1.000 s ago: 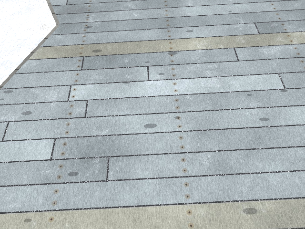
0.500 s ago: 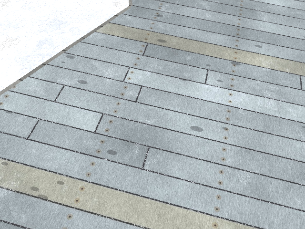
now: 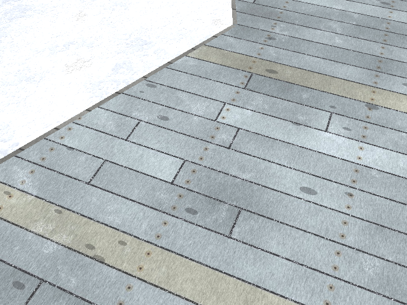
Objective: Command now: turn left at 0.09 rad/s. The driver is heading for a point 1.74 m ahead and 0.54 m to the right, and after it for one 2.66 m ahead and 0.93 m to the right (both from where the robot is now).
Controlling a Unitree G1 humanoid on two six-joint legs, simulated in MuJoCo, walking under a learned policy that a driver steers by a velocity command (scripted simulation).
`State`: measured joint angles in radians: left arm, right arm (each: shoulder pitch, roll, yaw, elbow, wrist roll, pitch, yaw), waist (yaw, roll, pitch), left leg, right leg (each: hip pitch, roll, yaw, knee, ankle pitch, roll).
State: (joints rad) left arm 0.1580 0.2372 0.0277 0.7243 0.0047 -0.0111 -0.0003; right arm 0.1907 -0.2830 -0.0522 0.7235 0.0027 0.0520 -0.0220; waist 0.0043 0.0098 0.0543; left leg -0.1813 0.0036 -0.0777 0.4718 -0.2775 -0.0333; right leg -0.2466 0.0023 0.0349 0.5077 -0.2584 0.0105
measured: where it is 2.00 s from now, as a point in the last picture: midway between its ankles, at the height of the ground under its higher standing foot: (218, 239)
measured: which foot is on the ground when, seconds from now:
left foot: down 0.00-0.76, up 0.78-1.00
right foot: down 0.00-1.00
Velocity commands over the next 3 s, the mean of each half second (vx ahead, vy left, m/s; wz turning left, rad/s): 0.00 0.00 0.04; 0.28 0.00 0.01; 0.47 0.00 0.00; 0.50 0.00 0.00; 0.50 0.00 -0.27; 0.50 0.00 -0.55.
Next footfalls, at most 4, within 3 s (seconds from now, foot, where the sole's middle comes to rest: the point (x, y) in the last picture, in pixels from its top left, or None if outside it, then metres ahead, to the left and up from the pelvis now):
1.24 left None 0.44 0.10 -0.77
1.78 right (252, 228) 0.75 -0.13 -0.77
2.32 left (191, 162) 1.05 0.09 -0.77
2.86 right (265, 127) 1.25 -0.23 -0.77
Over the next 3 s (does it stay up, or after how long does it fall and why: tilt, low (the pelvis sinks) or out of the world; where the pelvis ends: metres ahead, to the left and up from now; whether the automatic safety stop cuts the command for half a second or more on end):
stays up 1.19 -0.13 0.00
